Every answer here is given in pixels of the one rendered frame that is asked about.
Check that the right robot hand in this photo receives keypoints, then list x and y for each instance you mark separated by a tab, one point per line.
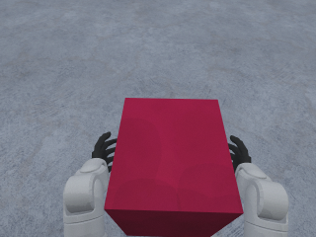
241	152

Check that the right robot forearm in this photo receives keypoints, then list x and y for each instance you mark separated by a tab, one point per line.
266	203

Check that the left robot hand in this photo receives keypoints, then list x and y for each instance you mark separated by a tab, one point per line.
101	151

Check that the carton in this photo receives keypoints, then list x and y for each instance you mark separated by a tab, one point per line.
172	173

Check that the left robot forearm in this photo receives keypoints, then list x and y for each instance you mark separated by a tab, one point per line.
83	200

